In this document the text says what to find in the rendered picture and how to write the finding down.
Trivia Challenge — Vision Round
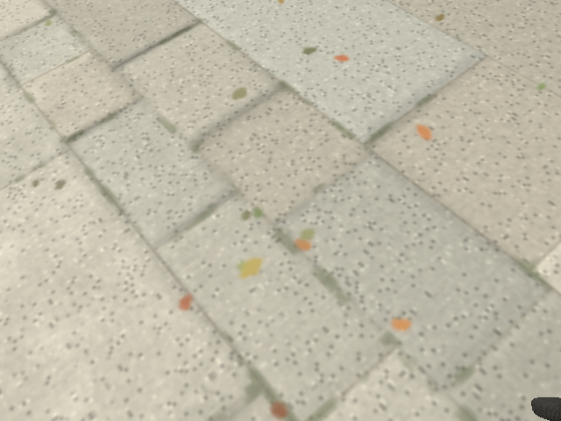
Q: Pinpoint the robot right hand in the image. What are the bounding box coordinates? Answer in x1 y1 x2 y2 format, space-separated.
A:
531 397 561 421

